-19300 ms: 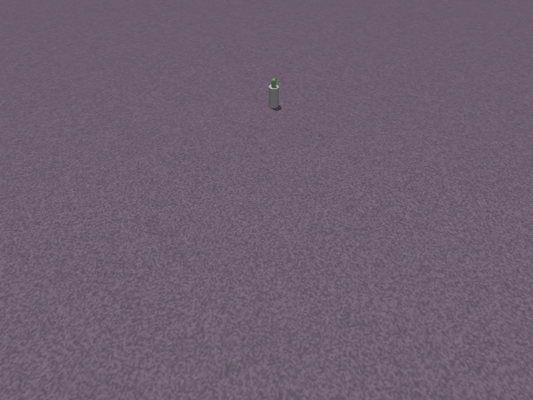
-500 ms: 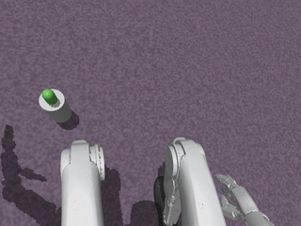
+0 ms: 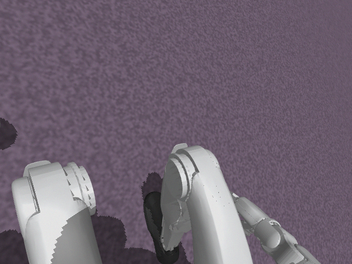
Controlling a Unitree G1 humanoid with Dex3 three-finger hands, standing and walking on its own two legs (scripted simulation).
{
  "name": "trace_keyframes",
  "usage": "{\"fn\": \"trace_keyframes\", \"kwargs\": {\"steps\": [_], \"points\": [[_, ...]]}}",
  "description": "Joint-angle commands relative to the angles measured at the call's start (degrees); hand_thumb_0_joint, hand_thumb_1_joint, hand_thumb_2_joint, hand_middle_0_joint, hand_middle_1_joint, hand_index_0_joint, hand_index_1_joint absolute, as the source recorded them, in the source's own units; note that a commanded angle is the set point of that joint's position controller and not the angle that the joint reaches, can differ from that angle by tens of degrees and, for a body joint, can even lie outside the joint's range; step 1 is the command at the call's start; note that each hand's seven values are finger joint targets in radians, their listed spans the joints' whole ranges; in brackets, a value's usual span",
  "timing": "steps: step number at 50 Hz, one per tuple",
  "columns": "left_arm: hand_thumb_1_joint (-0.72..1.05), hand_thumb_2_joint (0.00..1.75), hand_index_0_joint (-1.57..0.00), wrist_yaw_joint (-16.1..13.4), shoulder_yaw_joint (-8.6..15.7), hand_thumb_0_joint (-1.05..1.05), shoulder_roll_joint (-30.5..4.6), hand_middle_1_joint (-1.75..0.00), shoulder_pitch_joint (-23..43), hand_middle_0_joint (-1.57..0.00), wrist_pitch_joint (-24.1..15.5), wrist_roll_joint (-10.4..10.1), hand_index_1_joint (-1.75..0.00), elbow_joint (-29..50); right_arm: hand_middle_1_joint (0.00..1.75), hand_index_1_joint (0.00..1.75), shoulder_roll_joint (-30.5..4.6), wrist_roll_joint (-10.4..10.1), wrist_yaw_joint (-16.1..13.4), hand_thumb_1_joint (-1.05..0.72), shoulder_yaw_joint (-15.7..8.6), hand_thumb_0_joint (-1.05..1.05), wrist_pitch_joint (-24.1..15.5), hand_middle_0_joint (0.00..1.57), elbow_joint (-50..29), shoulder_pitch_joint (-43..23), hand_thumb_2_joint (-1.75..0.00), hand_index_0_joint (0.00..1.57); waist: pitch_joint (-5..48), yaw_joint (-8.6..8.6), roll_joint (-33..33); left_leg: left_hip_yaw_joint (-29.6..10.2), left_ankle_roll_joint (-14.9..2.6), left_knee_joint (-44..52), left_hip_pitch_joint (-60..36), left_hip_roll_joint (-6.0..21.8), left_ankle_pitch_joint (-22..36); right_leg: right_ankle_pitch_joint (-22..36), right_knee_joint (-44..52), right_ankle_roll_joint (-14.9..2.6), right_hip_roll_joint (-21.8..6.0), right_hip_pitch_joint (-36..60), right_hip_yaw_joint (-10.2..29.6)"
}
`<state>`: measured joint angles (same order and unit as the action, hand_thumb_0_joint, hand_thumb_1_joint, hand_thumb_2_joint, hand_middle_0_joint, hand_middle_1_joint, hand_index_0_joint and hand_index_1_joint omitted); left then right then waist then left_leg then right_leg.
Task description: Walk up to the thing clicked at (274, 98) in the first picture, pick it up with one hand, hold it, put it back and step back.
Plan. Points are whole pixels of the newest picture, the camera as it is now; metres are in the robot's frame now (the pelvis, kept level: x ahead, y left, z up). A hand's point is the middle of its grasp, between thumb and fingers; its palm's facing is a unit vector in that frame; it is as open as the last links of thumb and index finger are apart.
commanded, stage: close in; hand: left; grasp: from the side
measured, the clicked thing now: out of the picture +0.44 +0.31 -0.19
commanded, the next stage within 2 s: rest palm in 0.50 s
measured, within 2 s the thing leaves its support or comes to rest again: neither
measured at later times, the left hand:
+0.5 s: hand out of the picture +0.41 +0.32 -0.17, palm faces +0.34 -0.94 +0.05, open 17.7 cm
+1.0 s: hand out of the picture +0.41 +0.30 -0.18, palm faces +0.39 -0.92 +0.02, open 17.0 cm
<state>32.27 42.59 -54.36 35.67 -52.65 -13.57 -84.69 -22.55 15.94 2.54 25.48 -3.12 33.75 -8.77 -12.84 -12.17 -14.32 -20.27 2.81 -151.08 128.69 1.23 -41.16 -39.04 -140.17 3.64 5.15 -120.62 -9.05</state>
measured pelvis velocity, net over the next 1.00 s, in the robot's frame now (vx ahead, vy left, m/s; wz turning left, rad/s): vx -0.01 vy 0.01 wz -0.06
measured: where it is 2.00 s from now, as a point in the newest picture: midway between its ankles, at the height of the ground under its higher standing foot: (116, 260)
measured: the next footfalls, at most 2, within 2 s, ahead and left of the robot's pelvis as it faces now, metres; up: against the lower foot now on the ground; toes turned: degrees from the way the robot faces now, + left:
none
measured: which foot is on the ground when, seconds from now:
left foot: down 0.00-1.00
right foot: down 0.00-1.00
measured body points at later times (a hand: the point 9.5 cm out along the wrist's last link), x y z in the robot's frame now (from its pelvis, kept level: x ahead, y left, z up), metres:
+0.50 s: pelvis -0.01 +0.02 -0.01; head +0.20 +0.21 +0.33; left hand +0.39 +0.37 -0.17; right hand +0.16 -0.22 -0.03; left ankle +0.07 +0.13 -0.25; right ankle +0.12 -0.13 -0.25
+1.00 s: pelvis -0.01 +0.01 -0.01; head +0.22 +0.20 +0.32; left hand +0.39 +0.35 -0.18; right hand +0.16 -0.23 -0.04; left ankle +0.07 +0.13 -0.25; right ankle +0.12 -0.13 -0.25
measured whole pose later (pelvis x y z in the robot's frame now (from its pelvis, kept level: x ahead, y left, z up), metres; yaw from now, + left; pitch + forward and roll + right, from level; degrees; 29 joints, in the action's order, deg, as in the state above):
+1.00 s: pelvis -0.01 +0.01 -0.01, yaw -3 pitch +11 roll -18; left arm 2.1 32.5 -48.3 35.9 -64.9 -5.7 -84.2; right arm -21.0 21.6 8.0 30.5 2.5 30.8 -11.3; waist -18.0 -13.6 -16.6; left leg -24.6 1.4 -154.2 127.0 1.7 -41.1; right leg -36.6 -139.0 4.5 6.7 -117.3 -12.3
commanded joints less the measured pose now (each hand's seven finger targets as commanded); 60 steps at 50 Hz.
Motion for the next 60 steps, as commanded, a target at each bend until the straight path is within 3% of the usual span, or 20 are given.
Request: {"fn": "trace_keyframes", "kwargs": {"steps": [1,3,4,6,11,12,13,18,23,27,31,35,40,45,47,50,51,54,60], "points": [[-0.61,0.0,-0.1,-5.2,-1.71,0.0,-13.7,-0.13,10.36,-0.06,-7.91,-0.32,-0.09,9.03,0.3,0.3,-19.6,1.7,-0.89,-0.91,-4.82,0.0,1.3,0.2,-2.49,0.33,-0.89,0.2,35.24,-3.16,32.66,6.9,-0.9,16.83,-28.06,3.85,11.89,12.39,9.73,-4.34,0.91,15.63,-8.76],[-0.61,0.0,-0.09,-8.4,-0.28,0.0,-15.32,-0.12,10.3,-0.06,-9.42,0.55,-0.08,8.68,0.3,0.3,-20.19,2.31,-0.59,-0.9,-4.43,0.0,2.01,0.2,-2.28,0.31,-0.89,0.2,33.22,-2.97,34.36,6.31,-0.53,17.42,-28.44,4.0,11.06,11.57,9.3,-4.39,0.94,14.67,-9.44],[-0.61,0.01,-0.09,-9.77,-1.42,0.0,-13.78,-0.11,11.04,-0.05,-10.12,0.95,-0.08,9.0,0.3,0.3,-20.09,2.58,-0.33,-0.9,-4.02,0.0,2.34,0.2,-2.83,-0.17,-0.89,0.2,32.52,-3.48,34.6,6.0,-0.41,17.48,-28.88,4.09,11.69,11.97,9.21,-4.25,0.93,14.64,-9.68],[-0.61,0.01,-0.08,-12.56,-0.26,0.0,-15.61,-0.11,10.87,-0.05,-11.13,2.39,-0.07,8.97,0.3,0.3,-20.47,3.32,0.12,-0.9,-3.76,0.0,3.26,0.2,-2.4,0.14,-0.89,0.2,31.4,-3.53,36.05,5.35,-0.11,17.84,-29.0,4.16,11.54,11.96,8.71,-4.21,1.01,14.61,-10.14],[-0.61,0.0,-0.08,-15.81,-4.71,0.0,-11.19,-0.08,11.74,-0.05,-12.18,5.35,-0.05,7.74,0.3,0.3,-20.18,4.81,0.97,-0.9,-3.6,0.0,4.8,0.2,-3.15,-1.19,-0.89,0.2,26.69,-6.21,35.99,4.08,0.08,18.57,-27.53,4.36,8.34,10.45,8.6,-4.12,1.13,12.44,-10.92],[-0.6,0.01,-0.07,-16.16,-5.65,0.0,-9.82,-0.08,11.62,-0.04,-12.21,5.5,-0.04,7.43,0.3,0.3,-20.43,5.09,1.13,-0.91,-3.62,0.0,5.12,0.2,-3.18,-0.99,-0.89,0.2,26.77,-7.14,35.57,3.49,0.17,18.65,-28.46,4.43,9.23,11.3,8.52,-3.9,1.09,12.82,-11.25],[-0.61,0.0,-0.08,-16.55,-5.92,0.0,-9.48,-0.07,11.06,-0.05,-12.06,5.51,-0.04,7.29,0.3,0.3,-20.25,5.0,1.26,-0.91,-3.68,0.0,5.19,0.2,-3.34,-1.26,-0.89,0.2,26.49,-6.41,34.92,3.4,0.11,18.5,-28.23,4.5,8.61,10.94,8.52,-3.86,1.18,12.41,-11.01],[-0.61,0.01,-0.07,-18.92,-9.34,0.0,-4.64,-0.07,11.67,-0.04,-12.12,4.6,-0.04,6.42,0.3,0.3,-19.95,5.22,2.17,-0.91,-3.26,0.0,5.25,0.2,-3.97,-1.11,-0.89,0.2,26.08,-7.69,31.06,2.44,-0.55,17.65,-26.3,3.96,7.04,10.86,9.52,-3.34,1.57,13.37,-11.25],[-0.61,0.05,-0.06,-21.97,-9.59,0.0,-5.03,-0.08,12.1,-0.03,-13.41,5.76,-0.05,6.91,0.3,0.3,-20.41,5.3,2.91,-0.9,-3.12,0.0,5.84,0.2,-4.38,-1.62,-0.89,0.2,23.89,-7.35,31.69,0.63,-0.01,19.31,-26.13,4.18,4.86,9.42,8.6,-3.48,1.46,11.95,-11.92],[-0.59,0.06,-0.05,-24.62,-8.01,0.0,-6.07,-0.07,11.44,-0.03,-14.81,6.02,-0.04,7.89,0.3,0.3,-19.82,5.78,3.37,-0.9,-2.5,0.0,6.14,0.2,-4.46,-1.19,-0.9,0.2,25.55,-6.49,32.62,1.32,-0.14,18.34,-26.68,4.16,7.77,11.44,8.82,-3.44,1.85,14.73,-11.41],[-0.56,0.09,-0.05,-26.62,-8.73,0.0,-5.58,-0.04,11.54,-0.04,-15.43,6.97,-0.04,8.72,0.3,0.3,-19.47,5.98,3.53,-0.89,-2.57,0.0,6.43,0.2,-4.28,-1.48,-0.9,0.2,24.84,-6.92,32.34,2.15,-0.51,18.08,-25.17,4.17,5.8,10.36,9.86,-3.44,2.05,14.72,-11.22],[-0.48,0.11,-0.04,-28.02,-9.17,0.0,-5.29,-0.04,10.87,-0.03,-15.35,7.14,-0.03,8.54,0.3,0.3,-19.22,6.01,3.73,-0.89,-2.56,0.0,6.35,0.2,-4.02,-1.36,-0.9,0.2,25.76,-7.11,29.89,3.1,-1.26,16.62,-23.02,3.88,4.31,9.81,10.99,-3.26,2.43,15.7,-11.13],[-0.45,0.13,-0.03,-29.03,-10.93,0.0,-3.22,-0.05,10.43,-0.03,-15.51,7.36,-0.04,7.54,0.3,0.3,-19.27,5.98,3.94,-0.89,-2.55,0.0,6.24,0.2,-3.78,-1.35,-0.9,0.2,26.02,-7.76,29.61,2.4,-1.05,16.76,-24.16,4.11,6.56,11.63,10.11,-3.33,2.48,15.86,-11.68],[-0.45,0.14,-0.03,-30.13,-10.48,0.0,-3.36,-0.05,10.24,-0.03,-15.97,7.25,-0.05,7.74,0.3,0.3,-19.23,6.01,4.17,-0.89,-2.32,0.0,6.42,0.2,-3.87,-1.31,-0.9,0.2,26.12,-7.62,28.91,2.44,-1.01,16.56,-23.73,4.13,6.87,11.85,10.41,-3.27,2.53,16.77,-12.03],[-0.34,0.18,-0.14,-30.33,-10.29,0.0,-4.16,-0.13,10.63,-0.14,-16.33,7.63,-0.12,7.93,0.3,0.3,-19.48,6.16,4.15,-0.89,-2.37,0.0,6.56,0.2,-3.57,-1.43,-0.9,0.2,26.33,-7.94,30.03,2.1,-0.75,16.72,-24.6,4.34,7.17,12.14,9.99,-3.26,2.55,16.46,-12.15],[-0.28,0.22,-0.19,-30.62,-9.54,0.0,-5.14,-0.18,10.41,-0.19,-16.66,7.72,-0.17,8.91,0.3,0.3,-19.36,6.14,4.02,-0.89,-2.36,0.0,6.79,0.2,-3.61,-1.64,-0.89,0.2,26.73,-7.14,31.32,2.31,-0.57,16.77,-25.38,4.48,8.17,12.9,9.76,-3.39,2.54,16.8,-11.89],[-0.28,0.23,-0.22,-30.69,-9.42,0.0,-5.53,-0.2,11.18,-0.21,-16.69,7.67,-0.19,9.17,0.3,0.3,-19.43,6.16,4.05,-0.89,-2.27,0.0,6.81,0.2,-3.61,-1.71,-0.9,0.2,26.67,-7.66,31.67,2.24,-0.55,16.72,-25.25,4.52,7.97,12.65,9.71,-3.41,2.52,16.57,-12.1],[-0.2,0.28,-0.25,-30.67,-10.91,0.0,-3.66,-0.24,10.51,-0.25,-16.26,8.12,-0.23,8.47,0.3,0.3,-19.13,6.28,4.06,-0.89,-2.41,0.0,7.01,0.2,-3.14,-1.15,-0.89,0.2,26.78,-8.01,31.71,2.53,-0.55,16.57,-25.87,4.43,9.26,13.92,9.92,-3.42,2.53,17.33,-11.94],[-0.12,0.34,-0.33,-30.71,-11.19,0.0,-3.26,-0.3,10.88,-0.32,-16.08,7.42,-0.29,7.92,0.3,0.3,-19.29,6.08,4.15,-0.88,-2.36,0.0,6.86,0.2,-3.52,-2.07,-0.89,0.2,25.45,-8.11,29.1,2.4,-1.07,16.24,-23.55,4.29,6.67,12.22,10.65,-3.32,2.56,16.54,-12.16]]}}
